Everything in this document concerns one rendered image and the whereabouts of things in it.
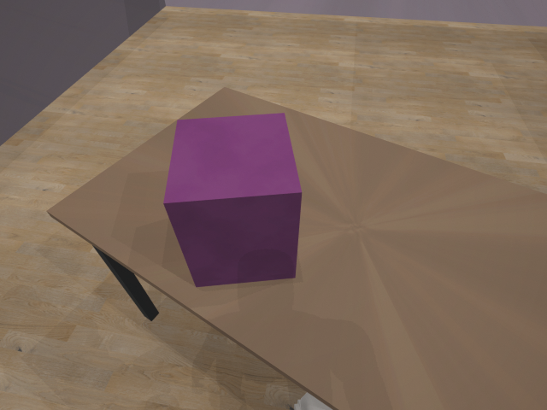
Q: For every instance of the robot right thigh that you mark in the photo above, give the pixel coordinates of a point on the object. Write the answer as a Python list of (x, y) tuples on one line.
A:
[(308, 402)]

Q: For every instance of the table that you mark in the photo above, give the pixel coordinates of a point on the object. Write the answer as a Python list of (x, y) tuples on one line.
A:
[(420, 284)]

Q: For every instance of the carton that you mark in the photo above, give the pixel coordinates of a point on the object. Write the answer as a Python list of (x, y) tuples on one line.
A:
[(233, 197)]

